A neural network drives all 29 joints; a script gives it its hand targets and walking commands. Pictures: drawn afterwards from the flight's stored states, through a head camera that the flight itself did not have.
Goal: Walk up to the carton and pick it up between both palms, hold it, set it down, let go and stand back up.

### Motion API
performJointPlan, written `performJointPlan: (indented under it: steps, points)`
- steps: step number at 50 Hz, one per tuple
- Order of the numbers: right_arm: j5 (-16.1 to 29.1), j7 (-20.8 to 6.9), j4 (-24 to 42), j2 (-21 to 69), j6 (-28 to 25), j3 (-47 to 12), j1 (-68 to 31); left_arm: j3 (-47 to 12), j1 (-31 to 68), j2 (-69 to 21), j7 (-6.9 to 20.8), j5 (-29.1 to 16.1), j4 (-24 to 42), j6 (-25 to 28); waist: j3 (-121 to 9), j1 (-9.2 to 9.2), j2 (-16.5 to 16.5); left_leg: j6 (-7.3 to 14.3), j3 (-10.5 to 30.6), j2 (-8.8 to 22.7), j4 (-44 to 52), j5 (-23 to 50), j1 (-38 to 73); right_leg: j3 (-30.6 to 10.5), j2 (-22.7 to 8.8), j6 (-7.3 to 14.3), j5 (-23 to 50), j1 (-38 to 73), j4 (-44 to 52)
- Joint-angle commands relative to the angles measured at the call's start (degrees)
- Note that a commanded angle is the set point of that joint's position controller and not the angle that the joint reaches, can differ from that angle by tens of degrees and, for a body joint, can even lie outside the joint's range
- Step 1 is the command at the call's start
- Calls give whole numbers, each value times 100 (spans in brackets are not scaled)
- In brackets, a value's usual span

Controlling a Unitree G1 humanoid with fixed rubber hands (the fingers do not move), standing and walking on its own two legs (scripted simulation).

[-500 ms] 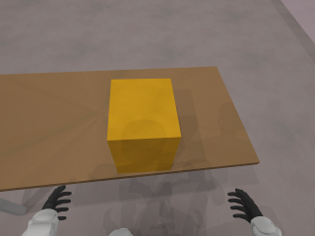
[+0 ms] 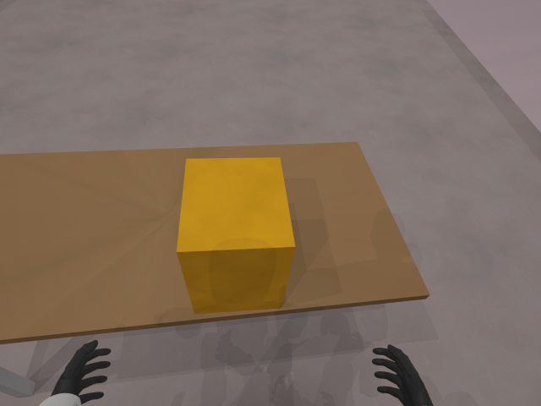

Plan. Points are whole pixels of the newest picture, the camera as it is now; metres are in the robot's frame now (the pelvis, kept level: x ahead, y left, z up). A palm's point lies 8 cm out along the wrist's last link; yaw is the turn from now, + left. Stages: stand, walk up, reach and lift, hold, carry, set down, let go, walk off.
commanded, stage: reach and lift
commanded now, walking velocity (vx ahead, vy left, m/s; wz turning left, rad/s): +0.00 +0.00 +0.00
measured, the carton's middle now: (236, 237) +0.44 +0.08 -0.08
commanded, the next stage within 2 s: none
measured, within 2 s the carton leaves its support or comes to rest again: neither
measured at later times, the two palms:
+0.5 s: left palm (88, 381) +0.17 +0.27 -0.07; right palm (391, 375) +0.19 -0.18 -0.06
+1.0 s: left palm (99, 379) +0.17 +0.25 -0.05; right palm (381, 372) +0.19 -0.16 -0.04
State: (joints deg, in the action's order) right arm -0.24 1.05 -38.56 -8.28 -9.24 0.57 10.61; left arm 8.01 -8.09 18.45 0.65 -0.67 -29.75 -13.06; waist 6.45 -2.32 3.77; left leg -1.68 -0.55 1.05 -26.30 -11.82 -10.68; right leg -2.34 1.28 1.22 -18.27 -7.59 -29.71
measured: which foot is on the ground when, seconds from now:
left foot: down 0.00-1.00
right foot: down 0.00-1.00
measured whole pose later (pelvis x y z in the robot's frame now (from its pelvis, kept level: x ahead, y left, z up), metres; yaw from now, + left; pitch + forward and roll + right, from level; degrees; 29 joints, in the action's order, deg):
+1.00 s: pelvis +0.03 +0.01 +0.00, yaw +0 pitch -4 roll +0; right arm 10.7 1.3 -39.4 -5.0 -33.7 -7.2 16.0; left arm -1.1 -15.7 12.3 0.4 -7.7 -33.9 26.4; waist 3.1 -4.3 3.1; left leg -1.0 -0.8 0.9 -24.7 -13.6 -7.1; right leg -2.5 0.9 0.5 -17.8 -2.0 -23.8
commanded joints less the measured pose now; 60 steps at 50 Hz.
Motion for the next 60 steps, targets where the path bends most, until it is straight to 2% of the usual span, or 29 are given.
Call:
performJointPlan:
  steps: [1, 2, 3, 8, 9, 10, 11, 14, 15, 17, 18, 19, 21, 22, 24, 25, 26, 30, 33, 38, 40, 42, 45, 46, 47, 50, 56, 59, 60]
  points:
    - [90, 31, 794, -898, -449, 307, -165, 158, 397, 833, -22, -72, 824, 559, -844, 37, -331, 71, -695, -241, 303, 903, 1227, 361, -99, -195, 960, -915, 1113]
    - [100, 30, 594, -896, -455, 290, -147, 138, 341, 721, -5, -95, 537, 574, -734, 52, -269, 111, -695, -221, 383, 893, 1276, 309, -92, -156, 863, -945, 1214]
    - [100, -25, 488, -944, -494, 308, -214, 21, 308, 650, -35, -74, 582, 652, -884, 1, -462, 28, -635, -159, 367, 1035, 1419, 373, -14, -79, 729, -1052, 1161]
    - [308, -171, 537, -901, -799, 144, -241, 76, 51, 425, -122, -136, 488, 1127, -815, -128, -286, -19, -550, -137, 566, 1504, 1473, 376, 40, -23, 929, -731, 1394]
    - [364, -202, 564, -864, -838, 104, -299, 81, 127, 415, -147, -77, 612, 1228, -905, -123, -446, -38, -561, -143, 525, 1469, 1512, 369, 67, 1, 829, -762, 1367]
    - [319, -212, 611, -858, -897, 158, -488, -19, 136, 337, -170, -183, 573, 1347, -804, -139, -331, -57, -537, -141, 600, 1451, 1425, 358, 77, 38, 811, -686, 1427]
    - [394, -226, 630, -863, -980, 171, -390, -55, 88, 325, -221, -166, 837, 1478, -956, -115, -583, -136, -510, -110, 564, 1646, 1563, 378, 76, 69, 908, -655, 1418]
    - [528, -257, 695, -744, -1149, -15, -317, 31, -4, 362, -259, -150, 543, 1804, -895, -215, -515, -85, -555, -178, 600, 1678, 1500, 292, 14, 49, 983, -502, 1491]
    - [567, -274, 481, -688, -1214, -54, -286, -90, -9, 239, -275, -170, 580, 1926, -945, -119, -558, -102, -510, -158, 559, 1822, 1652, 315, 27, 53, 1218, -604, 1466]
    - [608, -265, 391, -780, -1314, -32, -380, -77, -59, 234, -300, -176, 555, 2080, -940, -134, -638, -185, -475, -146, 595, 2011, 1661, 353, 40, 86, 1325, -491, 1477]
    - [601, -251, 335, -778, -1401, 52, -297, -178, -123, 135, -308, -239, 650, 2178, -967, 23, -753, -233, -419, -101, 573, 2080, 1759, 330, 40, 135, 1348, -459, 1479]
    - [605, -252, 389, -708, -1476, 64, -336, -239, -179, 37, -316, -294, 628, 2326, -932, -44, -667, -232, -423, -134, 537, 2145, 1715, 340, 78, 112, 1418, -502, 1485]
    - [673, -264, 125, -705, -1541, 64, -320, -331, -148, 64, -326, -255, 555, 2491, -990, 35, -861, -270, -389, -100, 525, 2162, 1752, 317, 52, 153, 1286, -477, 1507]
    - [727, -223, 150, -635, -1585, 30, -301, -300, -233, 92, -289, -272, 403, 2594, -811, 6, -655, -247, -367, -137, 495, 2328, 1695, 308, 49, 118, 1513, -444, 1483]
    - [776, -218, 258, -581, -1768, -65, -212, -298, -318, 10, -299, -310, 681, 2839, -1050, -44, -845, -296, -345, -134, 484, 2510, 1763, 275, 38, 128, 1551, -279, 1500]
    - [750, -197, 250, -613, -1836, -67, -327, -366, -246, 0, -267, -378, 554, 2908, -1025, -41, -621, -253, -341, -115, 443, 2534, 1664, 273, 47, 118, 1654, -339, 1473]
    - [831, -204, 157, -606, -1856, -147, -120, -239, -471, 17, -256, -316, 498, 2963, -1014, -34, -735, -275, -333, -147, 405, 2723, 1669, 245, 4, 95, 1884, -215, 1456]
    - [865, -124, 214, -595, -2129, -75, -125, -398, -500, -29, -186, -509, 589, 3287, -888, -5, -641, -260, -322, -109, 361, 2423, 1674, 224, 31, 74, 1604, -300, 1487]
    - [843, -85, 223, -499, -2257, -218, -26, -460, -572, -5, -86, -572, 305, 3512, -789, -68, -312, -160, -316, -120, 356, 2436, 1648, 178, 2, -4, 1640, -326, 1491]
    - [1017, -55, 560, -330, -2563, -381, -44, -626, -445, 29, -48, -657, 504, 3914, -756, -130, -419, -176, -283, -144, 250, 2223, 1417, 140, -32, -31, 1510, -400, 1376]
    - [1137, -57, 453, -167, -2577, -509, 207, -691, -569, -24, -37, -674, 515, 4022, -807, -160, -510, -140, -268, -131, 289, 2095, 1328, 73, -45, -12, 1303, -315, 1375]
    - [1047, -24, 634, -136, -2704, -487, 142, -706, -463, 27, -28, -768, 451, 4125, -674, -137, -257, -86, -243, -121, 273, 1925, 1255, 110, -25, -15, 1261, -321, 1346]
    - [1106, -10, 725, -90, -2738, -650, 192, -580, -519, 52, -51, -684, 378, 4204, -672, -255, -396, -71, -276, -191, 234, 1730, 1220, 8, -77, -46, 1080, -472, 1306]
    - [1086, 22, 712, -87, -2756, -651, 21, -639, -275, 118, -28, -706, 428, 4221, -598, -143, -386, -48, -238, -199, 250, 1665, 1215, 42, -85, -87, 1249, -489, 1267]
    - [1121, 45, 703, -92, -2770, -638, -15, -606, -178, 107, -54, -662, 478, 4243, -623, -188, -481, -52, -225, -161, 232, 1470, 1169, 67, -77, -46, 894, -599, 1246]
    - [1146, 92, 816, 137, -2826, -796, -105, -773, 46, 52, -1, -851, 461, 4357, -760, -226, -377, 15, -244, -207, 193, 1345, 1096, -5, -156, -121, 960, -624, 1209]
    - [1099, 155, 509, 102, -2649, -691, -388, -665, 239, 43, -79, -679, 304, 4176, -793, -165, -803, -65, -167, -170, 256, 1366, 1216, -18, -97, -24, 1002, -522, 1179]
    - [1093, 276, 811, 108, -2535, -614, -628, -607, 393, 90, -130, -755, 766, 4020, -936, -212, -719, -89, -184, -148, 249, 1631, 1264, -9, -59, -56, 1308, -390, 1148]
    - [1097, 250, 718, 150, -2466, -690, -714, -627, 459, 16, -99, -789, 568, 3950, -994, -139, -663, -59, -225, -159, 237, 1533, 1306, -16, -84, -93, 1270, -443, 1176]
